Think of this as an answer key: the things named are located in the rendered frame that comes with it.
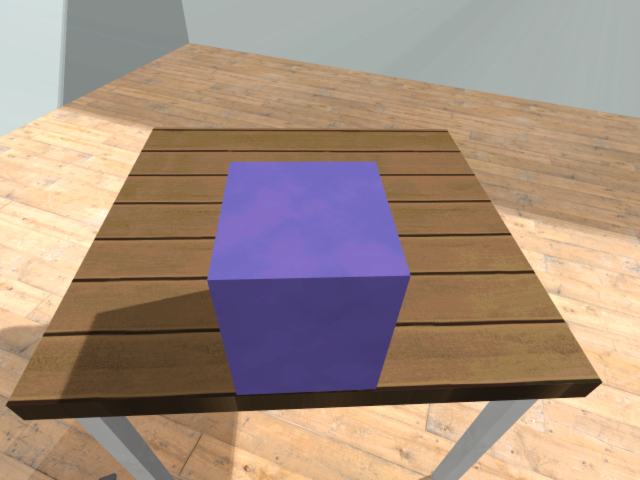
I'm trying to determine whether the table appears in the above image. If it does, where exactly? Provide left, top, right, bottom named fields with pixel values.
left=6, top=127, right=602, bottom=480

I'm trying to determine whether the carton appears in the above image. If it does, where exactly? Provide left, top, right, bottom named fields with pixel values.
left=207, top=162, right=411, bottom=395

